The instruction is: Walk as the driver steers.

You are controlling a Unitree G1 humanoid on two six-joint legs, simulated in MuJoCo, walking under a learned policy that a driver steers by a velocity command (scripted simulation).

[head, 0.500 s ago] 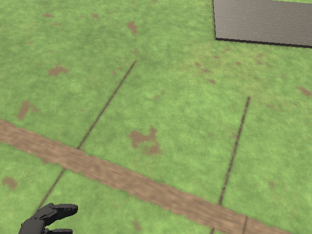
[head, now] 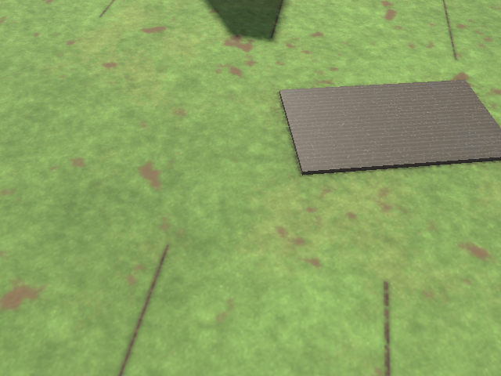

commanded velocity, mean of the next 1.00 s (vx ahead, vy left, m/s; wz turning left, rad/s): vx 0.51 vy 0.00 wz -0.75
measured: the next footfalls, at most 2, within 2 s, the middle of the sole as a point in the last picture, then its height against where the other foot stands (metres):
right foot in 0.26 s outside the picture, level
left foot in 0.62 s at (300, 289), level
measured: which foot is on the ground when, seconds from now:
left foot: down 0.00-0.24, up 0.26-0.60, down 0.62-0.98, up 1.00-1.00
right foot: up 0.00-0.24, down 0.26-0.62, up 0.64-0.94, down 0.96-1.00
